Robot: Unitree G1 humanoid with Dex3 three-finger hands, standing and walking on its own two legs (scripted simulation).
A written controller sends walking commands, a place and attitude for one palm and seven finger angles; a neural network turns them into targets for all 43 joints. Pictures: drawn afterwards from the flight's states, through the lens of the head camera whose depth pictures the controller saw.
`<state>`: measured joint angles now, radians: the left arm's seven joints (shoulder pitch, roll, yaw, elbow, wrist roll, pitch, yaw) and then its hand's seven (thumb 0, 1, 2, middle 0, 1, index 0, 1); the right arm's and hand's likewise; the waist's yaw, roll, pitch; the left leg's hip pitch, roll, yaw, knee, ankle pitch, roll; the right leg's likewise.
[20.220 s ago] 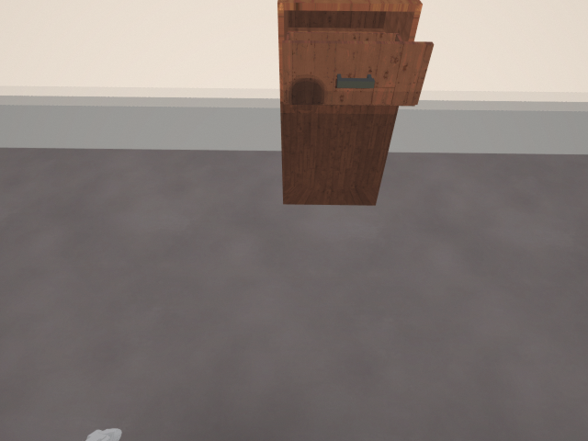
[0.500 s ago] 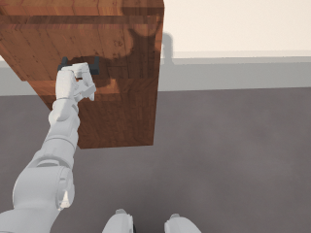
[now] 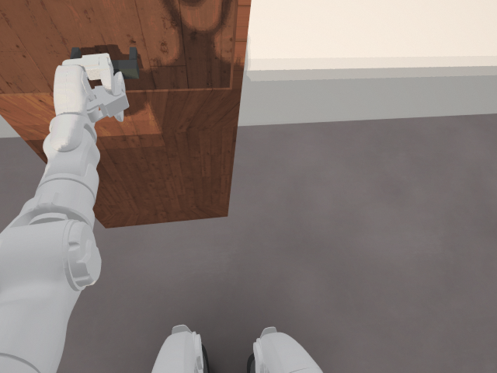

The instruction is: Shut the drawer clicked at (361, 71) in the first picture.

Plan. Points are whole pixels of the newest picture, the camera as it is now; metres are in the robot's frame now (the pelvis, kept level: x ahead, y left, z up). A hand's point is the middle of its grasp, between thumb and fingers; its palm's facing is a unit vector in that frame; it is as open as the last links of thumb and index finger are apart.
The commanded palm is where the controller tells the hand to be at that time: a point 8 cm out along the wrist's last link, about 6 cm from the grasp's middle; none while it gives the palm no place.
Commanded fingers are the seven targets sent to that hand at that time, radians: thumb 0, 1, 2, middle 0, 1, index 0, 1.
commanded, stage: push the drawer shut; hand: left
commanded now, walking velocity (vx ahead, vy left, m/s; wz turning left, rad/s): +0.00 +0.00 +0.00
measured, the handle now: (104, 61) +0.60 +0.17 +0.09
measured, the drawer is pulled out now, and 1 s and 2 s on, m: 0.00 0.00 0.00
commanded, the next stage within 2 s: pull the fist back off the drawer in 0.16 s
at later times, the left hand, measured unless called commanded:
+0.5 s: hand (118, 93) +0.54 +0.14 +0.09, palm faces +0.04 -1.00 -0.05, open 3.0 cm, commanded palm +0.54 +0.17 +0.09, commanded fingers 0.00 0.90 0.90 -1.40 -1.60 -1.40 -1.60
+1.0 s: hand (127, 97) +0.53 +0.13 +0.09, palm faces +0.06 -1.00 -0.03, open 3.2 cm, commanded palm +0.50 +0.18 +0.09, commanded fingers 0.00 0.90 0.90 -1.40 -1.60 -1.40 -1.60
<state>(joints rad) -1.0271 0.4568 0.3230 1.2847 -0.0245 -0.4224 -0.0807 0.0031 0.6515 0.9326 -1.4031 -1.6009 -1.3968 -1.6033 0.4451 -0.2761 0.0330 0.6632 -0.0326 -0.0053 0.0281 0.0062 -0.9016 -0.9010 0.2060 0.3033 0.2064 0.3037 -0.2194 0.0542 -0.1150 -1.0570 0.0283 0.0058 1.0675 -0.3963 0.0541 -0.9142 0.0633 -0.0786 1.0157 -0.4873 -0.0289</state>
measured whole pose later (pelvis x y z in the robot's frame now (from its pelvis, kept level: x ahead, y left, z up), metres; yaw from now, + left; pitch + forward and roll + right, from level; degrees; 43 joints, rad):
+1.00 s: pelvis +0.01 +0.00 +0.01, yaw -1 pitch +21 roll -3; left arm -0.89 0.36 0.30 1.15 -0.05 -0.40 -0.01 0.01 0.86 0.91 -1.40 -1.60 -1.40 -1.60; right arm 0.44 -0.27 0.02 0.63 -0.03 0.05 0.06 0.01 -0.90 -0.90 0.21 0.30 0.21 0.30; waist -0.19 0.06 -0.13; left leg -0.98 0.03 0.03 1.03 -0.41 0.05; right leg -0.85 0.07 -0.05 0.98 -0.49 -0.03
